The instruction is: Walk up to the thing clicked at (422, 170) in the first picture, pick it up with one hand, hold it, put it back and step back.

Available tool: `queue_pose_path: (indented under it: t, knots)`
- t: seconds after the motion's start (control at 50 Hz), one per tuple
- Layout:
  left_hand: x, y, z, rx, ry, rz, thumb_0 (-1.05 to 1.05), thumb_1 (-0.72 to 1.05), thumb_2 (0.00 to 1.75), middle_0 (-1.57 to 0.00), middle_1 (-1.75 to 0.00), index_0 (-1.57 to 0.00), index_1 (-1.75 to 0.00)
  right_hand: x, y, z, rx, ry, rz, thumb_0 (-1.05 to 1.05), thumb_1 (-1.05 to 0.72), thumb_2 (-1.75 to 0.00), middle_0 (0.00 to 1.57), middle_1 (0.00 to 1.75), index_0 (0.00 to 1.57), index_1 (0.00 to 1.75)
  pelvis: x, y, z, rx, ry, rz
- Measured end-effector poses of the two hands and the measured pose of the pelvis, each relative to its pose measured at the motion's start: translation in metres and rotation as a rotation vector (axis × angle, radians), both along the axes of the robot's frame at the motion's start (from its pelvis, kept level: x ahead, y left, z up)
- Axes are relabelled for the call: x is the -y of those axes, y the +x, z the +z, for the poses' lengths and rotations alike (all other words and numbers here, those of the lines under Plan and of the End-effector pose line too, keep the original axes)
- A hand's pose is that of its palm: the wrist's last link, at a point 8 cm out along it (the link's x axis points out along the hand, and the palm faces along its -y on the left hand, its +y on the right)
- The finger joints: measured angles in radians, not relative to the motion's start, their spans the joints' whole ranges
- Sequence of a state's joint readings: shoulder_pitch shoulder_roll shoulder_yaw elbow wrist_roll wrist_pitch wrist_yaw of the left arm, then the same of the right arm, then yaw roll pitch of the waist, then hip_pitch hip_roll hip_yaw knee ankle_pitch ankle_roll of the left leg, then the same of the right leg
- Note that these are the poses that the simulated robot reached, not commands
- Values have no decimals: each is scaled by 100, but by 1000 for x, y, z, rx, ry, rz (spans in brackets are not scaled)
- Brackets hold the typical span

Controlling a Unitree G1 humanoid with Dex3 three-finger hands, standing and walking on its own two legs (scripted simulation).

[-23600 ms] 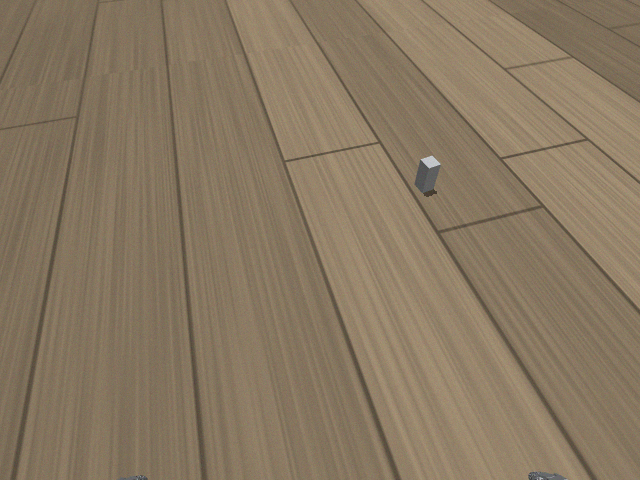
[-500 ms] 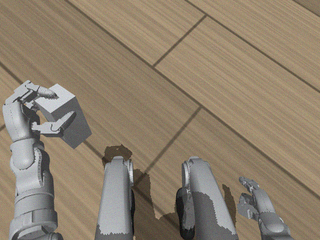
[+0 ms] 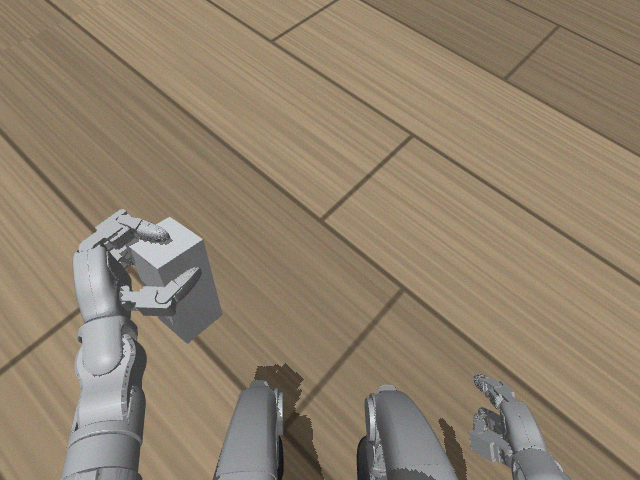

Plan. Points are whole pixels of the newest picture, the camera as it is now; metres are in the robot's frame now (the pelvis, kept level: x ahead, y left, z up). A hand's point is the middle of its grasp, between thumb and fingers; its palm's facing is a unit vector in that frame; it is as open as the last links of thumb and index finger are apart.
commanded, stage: lift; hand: left
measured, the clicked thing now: (178, 282) +0.35 +0.20 -0.03
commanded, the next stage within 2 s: hold in 1.14 s
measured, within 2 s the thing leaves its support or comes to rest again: neither
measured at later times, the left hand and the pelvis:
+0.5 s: hand (159, 237) +0.35 +0.19 +0.09, palm faces +0.29 -0.96 -0.03, open 8.1 cm; pelvis +0.01 -0.01 +0.06, yaw +1 degrees
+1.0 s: hand (162, 209) +0.36 +0.18 +0.12, palm faces +0.29 -0.96 -0.02, open 8.1 cm; pelvis +0.03 -0.01 +0.08, yaw +1 degrees
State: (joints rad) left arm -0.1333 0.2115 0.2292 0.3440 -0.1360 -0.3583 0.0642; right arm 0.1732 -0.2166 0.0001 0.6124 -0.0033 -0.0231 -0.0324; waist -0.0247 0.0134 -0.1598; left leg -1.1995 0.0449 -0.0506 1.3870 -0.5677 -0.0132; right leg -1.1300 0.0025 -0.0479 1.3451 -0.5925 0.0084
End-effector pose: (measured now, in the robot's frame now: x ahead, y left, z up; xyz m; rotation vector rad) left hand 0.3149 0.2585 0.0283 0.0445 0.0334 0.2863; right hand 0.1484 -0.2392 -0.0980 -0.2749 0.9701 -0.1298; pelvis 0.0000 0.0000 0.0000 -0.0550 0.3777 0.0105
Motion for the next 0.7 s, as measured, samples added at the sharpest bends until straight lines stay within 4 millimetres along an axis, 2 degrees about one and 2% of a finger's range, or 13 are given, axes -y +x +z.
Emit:
queue_pose_path:
  t: [0.26,0.44,0.7]
  knots:
    - [14,-4,37,2,-13,-5,3,-32,99,-64,-107,-100,-118,-2,-7,32,-17,18,14,1,-88,-89,20,30,20,30,1,7,35,71,10,9]
    - [23,-1,60,17,-15,2,3,-32,99,-64,-107,-100,-118,-3,-2,48,-11,28,20,1,-88,-89,20,30,20,30,5,12,53,109,19,11]
    - [33,7,80,11,-16,5,3,-32,99,-64,-107,-100,-118,2,8,66,-5,25,18,1,-88,-89,20,30,20,30,10,23,70,147,27,13]
